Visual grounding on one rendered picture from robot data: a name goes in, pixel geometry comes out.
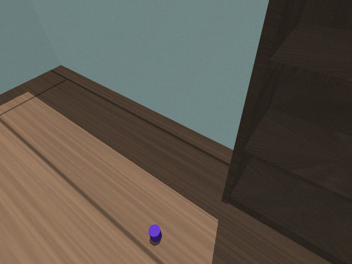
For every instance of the can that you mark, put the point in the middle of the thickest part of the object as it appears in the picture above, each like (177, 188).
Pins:
(155, 233)

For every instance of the bookshelf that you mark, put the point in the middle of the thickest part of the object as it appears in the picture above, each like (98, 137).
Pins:
(291, 167)

